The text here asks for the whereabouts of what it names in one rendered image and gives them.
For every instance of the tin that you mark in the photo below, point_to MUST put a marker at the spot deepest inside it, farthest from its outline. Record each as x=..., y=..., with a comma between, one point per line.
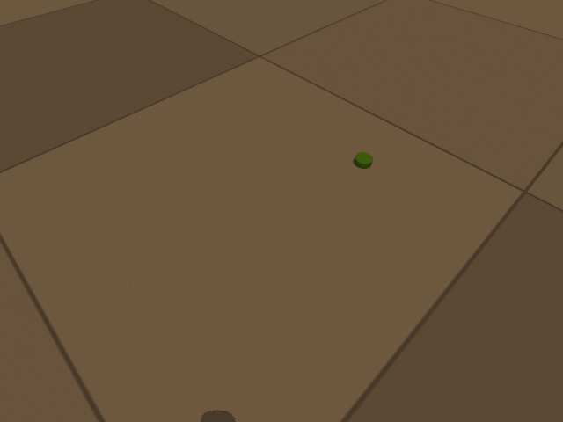
x=363, y=160

